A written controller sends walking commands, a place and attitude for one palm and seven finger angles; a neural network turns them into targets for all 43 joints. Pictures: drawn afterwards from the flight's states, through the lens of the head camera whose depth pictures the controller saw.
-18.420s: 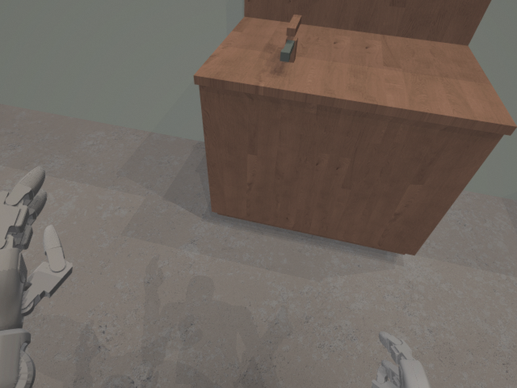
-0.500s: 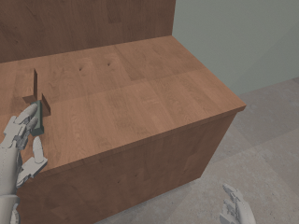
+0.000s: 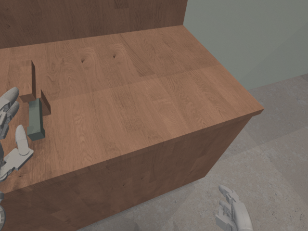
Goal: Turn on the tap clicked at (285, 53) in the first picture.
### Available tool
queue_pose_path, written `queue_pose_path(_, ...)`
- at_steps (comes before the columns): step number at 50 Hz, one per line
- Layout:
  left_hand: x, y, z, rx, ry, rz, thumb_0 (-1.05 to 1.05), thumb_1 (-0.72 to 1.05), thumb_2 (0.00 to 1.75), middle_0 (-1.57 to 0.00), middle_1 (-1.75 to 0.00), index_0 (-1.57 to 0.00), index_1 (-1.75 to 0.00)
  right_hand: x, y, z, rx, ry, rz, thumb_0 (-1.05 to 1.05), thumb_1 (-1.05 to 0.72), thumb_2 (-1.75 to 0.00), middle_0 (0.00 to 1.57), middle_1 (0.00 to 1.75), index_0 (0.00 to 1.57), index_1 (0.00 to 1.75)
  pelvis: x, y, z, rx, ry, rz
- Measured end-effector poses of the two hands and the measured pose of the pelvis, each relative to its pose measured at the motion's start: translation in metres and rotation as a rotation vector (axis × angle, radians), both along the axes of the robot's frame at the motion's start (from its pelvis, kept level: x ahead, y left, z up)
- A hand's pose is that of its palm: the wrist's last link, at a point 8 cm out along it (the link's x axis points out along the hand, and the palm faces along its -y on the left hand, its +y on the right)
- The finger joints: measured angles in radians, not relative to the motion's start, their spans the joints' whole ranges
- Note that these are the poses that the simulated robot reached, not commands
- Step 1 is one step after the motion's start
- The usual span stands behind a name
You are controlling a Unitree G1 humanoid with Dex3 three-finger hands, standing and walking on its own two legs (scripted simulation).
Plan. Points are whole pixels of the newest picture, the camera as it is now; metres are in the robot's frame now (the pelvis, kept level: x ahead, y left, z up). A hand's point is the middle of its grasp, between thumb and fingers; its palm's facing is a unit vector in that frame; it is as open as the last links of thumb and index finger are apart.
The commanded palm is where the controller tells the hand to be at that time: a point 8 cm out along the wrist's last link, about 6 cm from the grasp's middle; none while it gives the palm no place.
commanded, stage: look again from close up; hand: left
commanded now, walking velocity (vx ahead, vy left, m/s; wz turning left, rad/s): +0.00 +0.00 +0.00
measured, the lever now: (36, 132) +0.31 +0.31 +0.08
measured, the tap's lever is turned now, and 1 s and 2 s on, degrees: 0 0 0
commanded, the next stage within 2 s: turn the palm inward beside the body in 0.38 s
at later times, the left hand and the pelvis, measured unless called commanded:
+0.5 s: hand (19, 160) +0.20 +0.26 +0.16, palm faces +0.40 -0.84 -0.38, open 7.5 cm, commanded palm +0.13 +0.29 +0.18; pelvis -0.02 +0.00 +0.00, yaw +1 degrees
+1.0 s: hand (3, 198) +0.14 +0.25 +0.17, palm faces +0.64 -0.74 -0.22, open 7.5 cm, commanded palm +0.10 +0.26 +0.17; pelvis -0.08 -0.06 -0.03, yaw +5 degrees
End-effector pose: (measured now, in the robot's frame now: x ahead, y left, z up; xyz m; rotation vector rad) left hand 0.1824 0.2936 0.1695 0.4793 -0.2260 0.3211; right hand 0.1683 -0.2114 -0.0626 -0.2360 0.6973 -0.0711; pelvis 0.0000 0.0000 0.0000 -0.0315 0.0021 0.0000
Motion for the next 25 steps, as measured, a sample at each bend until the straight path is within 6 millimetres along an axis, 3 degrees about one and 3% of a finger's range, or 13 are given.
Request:
queue_pose_path(9, -0.017, 0.0, 0.01, -0.027, -0.061, 0.018, 0.02, 0.89, 0.9, -0.21, -0.3, -0.21, -0.3, -0.01, 0.001, 0.0, -0.007, -0.005, 0.008, 0.01, -0.9, -0.9, 0.2, 0.3, 0.21, 0.3, -0.009, 0.005, 0.001, -0.009, -0.02, 0.007)
queue_pose_path(20, -0.026, 0.005, -0.003, -0.061, -0.015, 0.054, 0.02, 0.89, 0.9, -0.21, -0.3, -0.21, -0.3, -0.02, -0.004, 0.005, -0.017, -0.024, -0.011, 0.01, -0.9, -0.9, 0.2, 0.3, 0.21, 0.3, -0.017, 0.005, 0.003, -0.008, -0.023, 0.008)
queue_pose_path(25, -0.024, 0.001, 0.009, -0.01, -0.064, 0.021, 0.02, 0.89, 0.9, -0.21, -0.31, -0.21, -0.3, -0.021, -0.003, 0.006, -0.036, -0.02, 0.007, 0.01, -0.9, -0.9, 0.2, 0.3, 0.21, 0.3, -0.02, 0.003, 0.003, -0.008, -0.033, 0.022)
